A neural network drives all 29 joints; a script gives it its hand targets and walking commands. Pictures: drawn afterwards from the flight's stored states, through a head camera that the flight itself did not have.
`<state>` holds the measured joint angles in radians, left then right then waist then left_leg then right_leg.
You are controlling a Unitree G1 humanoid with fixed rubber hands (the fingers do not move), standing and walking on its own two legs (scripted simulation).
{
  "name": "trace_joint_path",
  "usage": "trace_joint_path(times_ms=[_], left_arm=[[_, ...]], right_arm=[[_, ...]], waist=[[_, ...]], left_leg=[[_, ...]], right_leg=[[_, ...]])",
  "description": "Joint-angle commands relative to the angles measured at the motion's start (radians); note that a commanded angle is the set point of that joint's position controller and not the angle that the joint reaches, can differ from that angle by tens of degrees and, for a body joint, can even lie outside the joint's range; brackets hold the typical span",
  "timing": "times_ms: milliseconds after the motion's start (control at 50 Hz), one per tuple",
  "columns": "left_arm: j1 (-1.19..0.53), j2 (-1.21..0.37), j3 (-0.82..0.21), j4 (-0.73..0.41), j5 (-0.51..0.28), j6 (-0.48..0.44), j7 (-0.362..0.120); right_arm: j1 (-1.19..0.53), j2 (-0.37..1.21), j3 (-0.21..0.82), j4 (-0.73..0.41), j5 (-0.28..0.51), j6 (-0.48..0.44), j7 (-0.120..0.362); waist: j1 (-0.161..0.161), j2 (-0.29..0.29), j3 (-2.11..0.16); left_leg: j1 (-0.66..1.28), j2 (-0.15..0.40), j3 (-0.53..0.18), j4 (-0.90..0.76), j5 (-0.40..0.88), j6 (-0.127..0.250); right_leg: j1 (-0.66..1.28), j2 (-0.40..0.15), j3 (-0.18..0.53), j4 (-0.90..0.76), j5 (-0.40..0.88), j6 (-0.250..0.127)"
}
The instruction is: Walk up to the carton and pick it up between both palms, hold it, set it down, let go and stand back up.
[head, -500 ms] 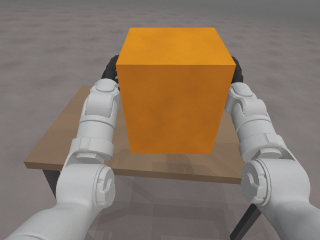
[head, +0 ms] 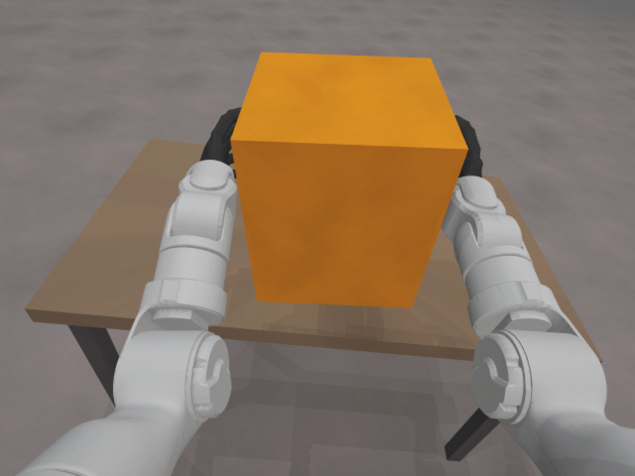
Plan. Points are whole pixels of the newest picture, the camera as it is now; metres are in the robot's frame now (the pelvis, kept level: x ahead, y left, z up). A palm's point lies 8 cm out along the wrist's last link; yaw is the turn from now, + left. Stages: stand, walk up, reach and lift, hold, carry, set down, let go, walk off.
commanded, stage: set down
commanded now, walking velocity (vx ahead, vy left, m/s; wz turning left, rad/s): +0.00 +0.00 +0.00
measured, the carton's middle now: (339, 185) +0.42 +0.03 +0.19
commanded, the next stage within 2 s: none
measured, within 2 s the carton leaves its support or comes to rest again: neither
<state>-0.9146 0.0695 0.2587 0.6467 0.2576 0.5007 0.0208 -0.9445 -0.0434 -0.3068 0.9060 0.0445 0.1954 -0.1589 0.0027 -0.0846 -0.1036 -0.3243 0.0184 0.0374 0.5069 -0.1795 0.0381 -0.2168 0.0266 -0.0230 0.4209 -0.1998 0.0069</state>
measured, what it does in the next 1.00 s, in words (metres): stands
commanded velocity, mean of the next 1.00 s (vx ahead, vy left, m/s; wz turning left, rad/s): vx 0.00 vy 0.00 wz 0.00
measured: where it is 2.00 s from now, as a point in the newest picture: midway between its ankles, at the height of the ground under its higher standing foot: outside the picture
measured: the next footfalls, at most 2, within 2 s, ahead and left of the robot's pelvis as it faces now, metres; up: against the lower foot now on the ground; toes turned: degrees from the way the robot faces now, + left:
none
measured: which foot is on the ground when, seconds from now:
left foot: down 0.00-1.00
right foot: down 0.00-1.00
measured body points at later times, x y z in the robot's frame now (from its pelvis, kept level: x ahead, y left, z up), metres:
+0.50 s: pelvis +0.00 +0.00 +0.00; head -0.04 +0.05 +0.45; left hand +0.42 +0.17 +0.17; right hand +0.42 -0.13 +0.19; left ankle +0.06 +0.09 -0.74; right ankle +0.01 -0.13 -0.74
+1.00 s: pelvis +0.03 -0.01 +0.00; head +0.01 +0.04 +0.45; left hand +0.45 +0.16 +0.16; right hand +0.45 -0.14 +0.18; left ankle +0.06 +0.09 -0.74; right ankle +0.01 -0.13 -0.74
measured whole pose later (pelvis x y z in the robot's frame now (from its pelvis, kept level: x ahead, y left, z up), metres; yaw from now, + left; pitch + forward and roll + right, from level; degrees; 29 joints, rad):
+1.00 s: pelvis +0.03 -0.01 +0.00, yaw +0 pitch +2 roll -2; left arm -0.87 0.05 0.26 0.79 0.25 0.31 0.04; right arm -0.89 -0.03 -0.36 0.97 0.04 0.07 -0.14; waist 0.00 -0.07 -0.09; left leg -0.32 0.02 0.04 0.51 -0.21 0.03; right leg -0.22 0.03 -0.02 0.42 -0.23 0.01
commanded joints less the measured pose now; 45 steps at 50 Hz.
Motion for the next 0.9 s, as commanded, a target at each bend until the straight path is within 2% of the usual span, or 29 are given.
trace_joint_path(times_ms=[0, 60, 80, 100, 180, 200, 220, 260, 300, 320, 380, 440, 500, 520, 560, 660, 700, 740, 760, 780, 820, 840, 880], left_arm=[[-0.611, -0.690, -0.352, -0.228, -0.139, -0.085, -0.127], [-0.622, -0.706, -0.387, -0.250, -0.154, -0.100, -0.120], [-0.634, -0.705, -0.390, -0.243, -0.158, -0.106, -0.117], [-0.643, -0.710, -0.401, -0.248, -0.163, -0.112, -0.116], [-0.675, -0.694, -0.373, -0.194, -0.158, -0.134, -0.118], [-0.664, -0.677, -0.346, -0.156, -0.146, -0.138, -0.122], [-0.676, -0.679, -0.335, -0.132, -0.144, -0.141, -0.125], [-0.685, -0.646, -0.282, -0.079, -0.121, -0.152, -0.135], [-0.677, -0.630, -0.246, -0.017, -0.108, -0.156, -0.143], [-0.683, -0.604, -0.211, 0.006, -0.089, -0.162, -0.149], [-0.690, -0.579, -0.166, 0.061, -0.073, -0.184, -0.156], [-0.718, -0.579, -0.179, 0.050, -0.089, -0.226, -0.141], [-0.760, -0.599, -0.224, 0.010, -0.123, -0.268, -0.124], [-0.783, -0.609, -0.240, -0.002, -0.132, -0.281, -0.120], [-0.778, -0.612, -0.254, -0.001, -0.140, -0.294, -0.115], [-0.684, -0.568, -0.192, 0.072, -0.095, -0.288, -0.134], [-0.655, -0.557, -0.179, 0.073, -0.087, -0.286, -0.140], [-0.664, -0.555, -0.185, 0.058, -0.092, -0.294, -0.142], [-0.669, -0.555, -0.185, 0.052, -0.099, -0.300, -0.142], [-0.669, -0.560, -0.194, 0.047, -0.099, -0.304, -0.142], [-0.668, -0.559, -0.205, 0.026, -0.106, -0.314, -0.141], [-0.649, -0.559, -0.201, 0.034, -0.106, -0.316, -0.142], [-0.644, -0.551, -0.186, 0.048, -0.093, -0.320, -0.150]], right_arm=[[-0.799, 0.535, 0.357, -0.358, 0.097, -0.102, 0.117], [-0.807, 0.541, 0.368, -0.383, 0.099, -0.112, 0.115], [-0.815, 0.546, 0.369, -0.375, 0.100, -0.115, 0.117], [-0.814, 0.545, 0.363, -0.374, 0.093, -0.116, 0.117], [-0.807, 0.561, 0.321, -0.318, 0.056, -0.118, 0.125], [-0.810, 0.563, 0.305, -0.293, 0.044, -0.118, 0.129], [-0.802, 0.560, 0.275, -0.266, 0.028, -0.114, 0.134], [-0.793, 0.558, 0.227, -0.230, -0.010, -0.116, 0.143], [-0.792, 0.542, 0.170, -0.189, -0.047, -0.116, 0.151], [-0.780, 0.544, 0.149, -0.167, -0.069, -0.114, 0.157], [-0.785, 0.542, 0.104, -0.142, -0.110, -0.123, 0.170], [-0.803, 0.564, 0.128, -0.150, -0.116, -0.142, 0.179], [-0.817, 0.582, 0.172, -0.185, -0.106, -0.165, 0.184], [-0.806, 0.590, 0.178, -0.174, -0.103, -0.168, 0.184], [-0.790, 0.590, 0.186, -0.166, -0.106, -0.171, 0.184], [-0.716, 0.571, 0.170, -0.123, -0.121, -0.162, 0.179], [-0.698, 0.571, 0.178, -0.128, -0.118, -0.161, 0.176], [-0.695, 0.574, 0.190, -0.137, -0.113, -0.165, 0.173], [-0.699, 0.583, 0.204, -0.157, -0.110, -0.168, 0.173], [-0.697, 0.582, 0.204, -0.161, -0.111, -0.170, 0.171], [-0.693, 0.600, 0.238, -0.184, -0.098, -0.178, 0.170], [-0.697, 0.598, 0.245, -0.195, -0.098, -0.180, 0.167], [-0.677, 0.598, 0.247, -0.193, -0.106, -0.180, 0.166]], waist=[[-0.015, 0.221, -0.611], [-0.024, 0.218, -0.643], [-0.016, 0.223, -0.641], [-0.025, 0.220, -0.646], [-0.018, 0.193, -0.580], [-0.007, 0.182, -0.540], [-0.017, 0.183, -0.513], [-0.007, 0.160, -0.462], [-0.016, 0.147, -0.397], [-0.010, 0.139, -0.365], [-0.002, 0.130, -0.348], [0.019, 0.152, -0.405], [0.020, 0.166, -0.505], [0.010, 0.175, -0.538], [0.011, 0.182, -0.558], [0.013, 0.161, -0.464], [0.024, 0.166, -0.456], [0.012, 0.164, -0.493], [0.021, 0.163, -0.513], [0.010, 0.169, -0.535], [0.017, 0.169, -0.566], [0.020, 0.165, -0.573], [0.013, 0.164, -0.570]], left_leg=[[0.588, 0.002, -0.025, -0.098, 0.459, -0.089], [0.603, 0.002, -0.030, -0.083, 0.489, -0.099], [0.600, 0.002, -0.033, -0.080, 0.482, -0.097], [0.607, 0.002, -0.037, -0.081, 0.470, -0.098], [0.548, -0.003, -0.026, -0.117, 0.317, -0.083], [0.530, -0.003, -0.022, -0.134, 0.262, -0.075], [0.510, -0.005, -0.018, -0.148, 0.205, -0.073], [0.474, -0.007, -0.006, -0.183, 0.102, -0.055], [0.446, -0.005, -0.004, -0.213, 0.013, -0.045], [0.423, -0.008, 0.003, -0.225, -0.027, -0.037], [0.391, -0.010, 0.017, -0.252, -0.085, -0.027], [0.412, -0.009, 0.019, -0.239, -0.004, -0.037], [0.459, -0.005, 0.013, -0.205, 0.103, -0.054], [0.470, -0.005, 0.012, -0.191, 0.139, -0.059], [0.485, -0.004, 0.008, -0.178, 0.182, -0.066], [0.466, -0.005, 0.018, -0.174, 0.218, -0.060], [0.470, -0.006, 0.024, -0.169, 0.254, -0.062], [0.480, -0.008, 0.022, -0.151, 0.312, -0.068], [0.480, -0.006, 0.022, -0.144, 0.336, -0.070], [0.485, -0.006, 0.019, -0.136, 0.365, -0.074], [0.489, -0.009, 0.021, -0.115, 0.434, -0.082], [0.480, -0.012, 0.022, -0.108, 0.453, -0.081], [0.475, -0.012, 0.023, -0.107, 0.453, -0.085]], right_leg=[[0.159, 0.030, -0.024, -0.131, 0.229, 0.004], [0.143, 0.032, -0.026, -0.132, 0.234, 0.001], [0.128, 0.029, -0.023, -0.135, 0.230, -0.001], [0.114, 0.030, -0.025, -0.137, 0.217, -0.002], [0.102, 0.021, -0.024, -0.148, 0.140, -0.002], [0.087, 0.020, -0.022, -0.151, 0.101, 0.002], [0.081, 0.017, -0.021, -0.154, 0.064, 0.003], [0.071, 0.007, -0.020, -0.163, -0.003, 0.009], [0.053, 0.001, -0.022, -0.172, -0.065, 0.012], [0.055, -0.001, -0.023, -0.170, -0.087, 0.019], [0.066, -0.006, -0.020, -0.169, -0.115, 0.025], [0.073, -0.002, -0.020, -0.156, -0.062, 0.023], [0.074, 0.011, -0.025, -0.143, 0.012, 0.019], [0.072, 0.012, -0.027, -0.139, 0.043, 0.019], [0.068, 0.010, -0.028, -0.140, 0.071, 0.016], [0.092, 0.007, -0.024, -0.135, 0.119, 0.023], [0.113, 0.005, -0.021, -0.127, 0.153, 0.029], [0.124, 0.006, -0.023, -0.113, 0.212, 0.032], [0.139, 0.005, -0.018, -0.110, 0.240, 0.033], [0.135, 0.008, -0.023, -0.103, 0.266, 0.032], [0.159, 0.005, -0.015, -0.090, 0.342, 0.037], [0.172, 0.002, -0.011, -0.085, 0.389, 0.041], [0.189, 0.001, -0.012, -0.081, 0.404, 0.045]])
